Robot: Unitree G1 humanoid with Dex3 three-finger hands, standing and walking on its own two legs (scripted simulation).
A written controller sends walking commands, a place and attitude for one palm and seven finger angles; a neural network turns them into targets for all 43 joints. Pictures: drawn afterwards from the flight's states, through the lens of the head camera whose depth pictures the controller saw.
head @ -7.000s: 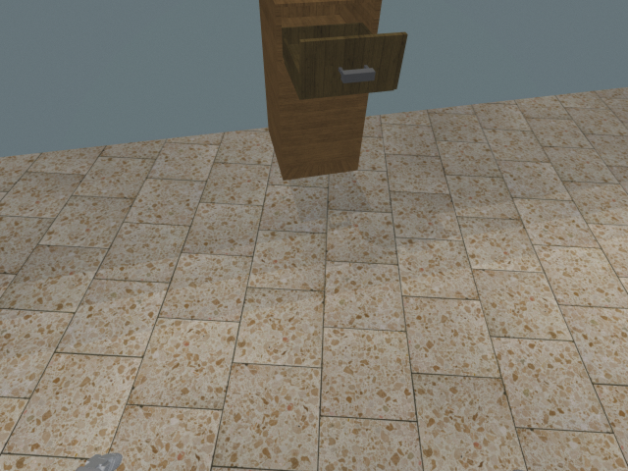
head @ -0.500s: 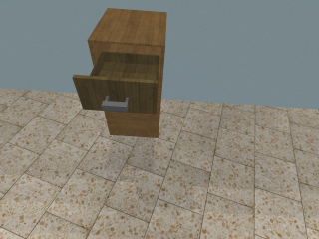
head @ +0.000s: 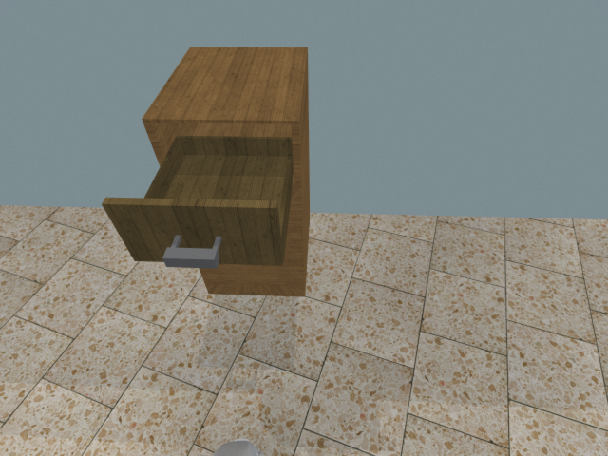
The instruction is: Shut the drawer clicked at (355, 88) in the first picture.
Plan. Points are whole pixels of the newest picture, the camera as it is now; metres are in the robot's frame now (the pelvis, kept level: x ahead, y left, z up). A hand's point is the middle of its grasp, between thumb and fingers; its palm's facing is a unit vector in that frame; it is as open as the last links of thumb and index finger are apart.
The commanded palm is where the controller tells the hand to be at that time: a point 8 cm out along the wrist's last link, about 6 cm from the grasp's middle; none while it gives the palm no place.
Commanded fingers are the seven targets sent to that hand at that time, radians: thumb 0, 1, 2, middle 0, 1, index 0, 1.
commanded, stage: take the last steps up to it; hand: left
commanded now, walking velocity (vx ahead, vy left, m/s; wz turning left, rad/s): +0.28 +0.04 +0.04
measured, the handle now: (194, 249) +0.51 +0.26 -0.09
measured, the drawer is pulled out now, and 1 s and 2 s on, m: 0.30 0.30 0.30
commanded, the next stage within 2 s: come to a stop and stand still in 0.40 s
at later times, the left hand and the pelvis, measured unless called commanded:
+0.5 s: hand (168, 438) +0.19 +0.24 -0.18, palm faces +0.03 -0.98 -0.20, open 7.4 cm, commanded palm none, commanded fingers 0.00 0.90 0.90 -0.20 -0.30 -0.20 -0.30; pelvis +0.15 +0.06 -0.01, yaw -2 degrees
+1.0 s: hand (176, 408) +0.23 +0.24 -0.18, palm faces +0.04 -0.97 -0.24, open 7.3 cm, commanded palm none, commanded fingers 0.00 0.90 0.90 -0.20 -0.30 -0.20 -0.30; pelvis +0.16 +0.05 -0.01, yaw -1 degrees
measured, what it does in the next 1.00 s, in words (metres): walks ahead: left foot, then right foot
